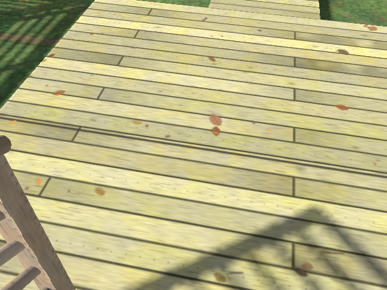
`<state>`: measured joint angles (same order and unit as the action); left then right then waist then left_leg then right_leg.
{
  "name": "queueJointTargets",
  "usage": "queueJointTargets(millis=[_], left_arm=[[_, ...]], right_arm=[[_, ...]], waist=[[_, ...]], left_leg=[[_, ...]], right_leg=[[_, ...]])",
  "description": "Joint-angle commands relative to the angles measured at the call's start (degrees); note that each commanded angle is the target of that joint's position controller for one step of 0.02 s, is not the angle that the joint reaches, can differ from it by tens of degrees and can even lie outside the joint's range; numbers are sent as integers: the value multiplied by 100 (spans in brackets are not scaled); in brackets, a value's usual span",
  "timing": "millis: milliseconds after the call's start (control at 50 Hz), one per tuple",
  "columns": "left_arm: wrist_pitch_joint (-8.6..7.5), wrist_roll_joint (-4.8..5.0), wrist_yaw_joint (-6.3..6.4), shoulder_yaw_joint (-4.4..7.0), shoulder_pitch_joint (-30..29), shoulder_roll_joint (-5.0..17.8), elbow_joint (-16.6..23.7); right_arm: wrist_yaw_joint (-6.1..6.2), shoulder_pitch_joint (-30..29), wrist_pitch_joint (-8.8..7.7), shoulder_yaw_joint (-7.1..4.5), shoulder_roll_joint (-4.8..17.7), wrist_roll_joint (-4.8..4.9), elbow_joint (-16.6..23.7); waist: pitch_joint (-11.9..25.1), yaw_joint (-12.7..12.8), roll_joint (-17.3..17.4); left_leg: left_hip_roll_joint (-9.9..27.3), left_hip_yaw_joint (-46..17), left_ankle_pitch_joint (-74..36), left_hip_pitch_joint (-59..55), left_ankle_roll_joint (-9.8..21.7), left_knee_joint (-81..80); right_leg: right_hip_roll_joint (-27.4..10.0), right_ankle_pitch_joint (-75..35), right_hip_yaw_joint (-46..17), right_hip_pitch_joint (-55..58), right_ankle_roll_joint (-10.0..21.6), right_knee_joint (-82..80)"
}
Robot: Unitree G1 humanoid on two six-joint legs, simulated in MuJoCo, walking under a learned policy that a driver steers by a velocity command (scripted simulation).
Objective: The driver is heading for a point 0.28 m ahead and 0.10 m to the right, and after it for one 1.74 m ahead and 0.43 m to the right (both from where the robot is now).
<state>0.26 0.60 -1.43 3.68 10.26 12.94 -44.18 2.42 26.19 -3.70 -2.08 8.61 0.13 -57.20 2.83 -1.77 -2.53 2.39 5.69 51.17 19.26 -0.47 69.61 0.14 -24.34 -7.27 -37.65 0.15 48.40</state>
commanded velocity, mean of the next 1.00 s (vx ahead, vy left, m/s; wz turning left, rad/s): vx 0.16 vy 0.00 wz -0.41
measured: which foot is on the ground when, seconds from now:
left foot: down 0.00-0.08, up 0.10-0.58, down 0.60-1.00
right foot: up 0.00-0.06, down 0.08-0.60, up 0.62-1.00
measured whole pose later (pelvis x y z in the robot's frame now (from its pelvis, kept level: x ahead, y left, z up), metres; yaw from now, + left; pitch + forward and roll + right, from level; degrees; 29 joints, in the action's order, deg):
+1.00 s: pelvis +0.30 -0.04 -0.27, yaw -25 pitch +0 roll -1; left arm 5.3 2.9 4.1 -1.2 5.2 6.0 -33.2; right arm 4.2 27.1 2.5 3.9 7.2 -2.3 -45.0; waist -1.8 -4.2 -4.5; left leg -2.6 -1.4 14.7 19.6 3.4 34.7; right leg 5.4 23.7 -9.8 -54.7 -7.8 125.9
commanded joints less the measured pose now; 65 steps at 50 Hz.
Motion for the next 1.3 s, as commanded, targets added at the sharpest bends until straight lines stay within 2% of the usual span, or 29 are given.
queueJointTargets(millis=[20,60,80,100,120,160,180,200,240,280,320,400,480,560,600,620,640,680,700,720,800,860,1060,1180,1200,1220,1260,1280,1300], left_arm=[[12,234,-61,50,-22,296,273],[12,95,-96,356,1745,723,-421],[65,1,-78,445,3369,930,-934],[-15,-160,-191,206,3283,985,-1153],[8,-135,-235,76,2777,723,-953],[19,-62,-197,72,1747,753,-596],[43,-88,-145,224,1316,1304,-512],[-71,-216,-86,21,1310,814,-451],[-186,-136,227,-148,717,418,-115],[-173,-119,528,-105,638,590,-110],[-149,38,640,-78,1389,599,-353],[-11,203,947,-125,1746,190,-187],[138,67,798,-92,1069,310,113],[145,237,686,-133,1116,169,409],[114,5,450,-252,1056,-232,329],[75,18,224,-276,1641,-506,163],[45,232,132,-278,2070,-310,223],[98,182,295,-167,876,153,499],[238,268,431,-245,556,-19,852],[418,177,570,-241,135,131,867],[533,261,626,-293,-119,-163,1148],[466,249,601,-421,-140,-583,1332],[328,234,419,-567,-1323,-773,1913],[198,153,247,-721,-892,-618,1891],[250,164,190,-755,-349,-771,1747],[303,79,153,-690,-161,-584,1551],[321,-9,199,-323,-196,794,1574],[155,-268,262,-482,87,310,1422],[34,-229,276,-459,-172,324,1352]], right_arm=[[33,-229,55,-174,761,132,314],[66,-630,31,-329,1091,57,174],[42,-1238,-145,-423,1195,101,232],[-4,-477,-279,-290,446,23,444],[-84,-51,-335,-260,549,124,644],[119,-1041,-102,-222,591,241,1193],[244,-1375,47,-95,283,269,1586],[300,-1579,158,-157,579,321,1646],[325,-1775,311,-173,667,-38,1896],[262,-1659,239,-146,479,-323,1991],[58,-1517,180,-235,848,-163,1950],[-170,-3144,154,-80,553,-212,2621],[-266,-2392,246,-140,538,-138,2741],[-324,-1228,164,-279,698,-6,2312],[-330,743,177,-415,823,-102,1602],[-362,844,229,-304,870,-155,1527],[-409,533,246,-162,752,-46,1438],[-359,-20,225,-147,1087,-261,1615],[-240,-637,300,-195,1529,-307,1576],[-141,-965,403,-41,1260,-386,1763],[17,-535,614,332,857,-191,1771],[94,113,604,493,587,-225,1510],[305,529,540,323,726,-271,1450],[309,-399,749,73,1141,20,1714],[141,-282,901,-134,1627,110,1543],[16,214,915,-217,1518,242,1346],[-167,143,767,-169,975,184,1633],[-165,-820,757,-174,759,235,1822],[-145,-826,765,-137,463,267,1893]], waist=[[-1202,-9,855],[-252,956,887],[-64,1941,-232],[-235,1060,-2280],[372,591,-2351],[105,306,197],[243,114,37],[113,24,603],[-311,-282,539],[354,-368,162],[805,-143,-188],[-194,361,464],[-343,111,-407],[-629,293,-381],[35,-296,394],[699,-174,1823],[1294,71,2190],[1114,-18,418],[963,440,690],[483,345,-36],[-386,168,635],[-134,121,921],[-8,-282,999],[108,102,964],[95,356,1205],[-480,203,1067],[-760,9,-1541],[-1506,429,-1586],[-1537,205,-1882]], left_leg=[[1184,-1243,-3998,-51,592,-916],[1174,-690,-6224,975,602,985],[478,-445,-4957,2113,302,3976],[-485,-338,-57,4126,-7,6543],[-295,-845,-366,4449,-53,6033],[72,-733,-1693,4747,26,5028],[104,-926,-1718,4893,-46,4692],[258,-1385,-2879,4893,21,3538],[168,-1309,-4051,4143,-203,1709],[107,-1382,-5301,2820,-430,454],[-72,-1529,-6606,3082,-400,-87],[-450,-1473,-8119,2541,-292,-2840],[-616,-1296,-7942,185,-349,-3201],[153,-1476,-8322,-471,-131,-6310],[1016,-1636,-10252,-3397,45,-5751],[1575,-1851,-12559,-5349,660,-3187],[1879,-2305,-12490,-5427,1256,-2859],[1985,-2609,-10042,-3563,1827,-3800],[2408,-3548,-8057,-2392,2218,-4418],[2209,-3377,-6995,-1449,2151,-4806],[705,-2074,-5393,-58,1209,-4599],[661,-2094,-5920,-484,1366,-4425],[1332,-3052,-6445,-1609,1923,-4548],[827,-2213,-6641,-336,1391,-4574],[584,-1650,-6619,453,1432,-5226],[363,-1619,-6272,714,1266,-5156],[-465,-784,-3199,941,673,-3914],[-600,-1113,-2463,1198,609,-3375],[-745,-1495,-2540,1618,697,-3291]], right_leg=[[-334,1761,440,-38,149,-1788],[93,696,1329,3491,463,-1619],[-247,144,762,4873,1088,-2007],[-981,-3360,-263,5337,1421,-915],[-1189,-4016,-1094,5387,1645,-898],[-1402,-1089,-1494,3862,1730,-1337],[-1932,367,-2765,3411,2164,-1680],[-1817,1306,-2869,2851,1946,-1747],[-1052,299,-2095,1568,1521,-1632],[-773,-1353,-1785,1524,1324,-1262],[-523,-613,-1509,2607,1183,-767],[158,2357,-1479,1768,936,-303],[501,3416,-1626,249,1181,136],[806,3236,-1962,1463,964,1696],[1178,5719,-1063,-476,534,4317],[1723,8518,-763,-2497,144,6871],[1291,8431,-1074,-2943,-190,7437],[871,7131,-650,-2617,-472,8451],[496,6393,-587,-2328,-485,8155],[534,5959,-509,-2303,-550,8343],[800,4379,-174,-2389,-530,8463],[712,4446,-148,-2467,-687,8474],[-30,5793,-519,-2322,-763,7389],[-586,6132,360,-118,-430,4793],[-53,7092,1280,1237,-41,3838],[2,6627,1086,1215,376,3081],[-938,4818,-2076,107,1544,385],[-1003,5775,-2555,-386,1406,-929],[-998,5741,-2833,-282,1577,-780]])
